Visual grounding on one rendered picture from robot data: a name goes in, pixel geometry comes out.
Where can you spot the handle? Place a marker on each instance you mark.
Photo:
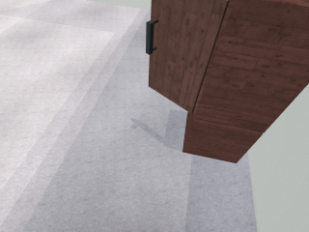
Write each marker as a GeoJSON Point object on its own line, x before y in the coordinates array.
{"type": "Point", "coordinates": [150, 26]}

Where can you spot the cupboard door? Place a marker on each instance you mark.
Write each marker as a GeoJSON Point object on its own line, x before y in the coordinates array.
{"type": "Point", "coordinates": [184, 36]}

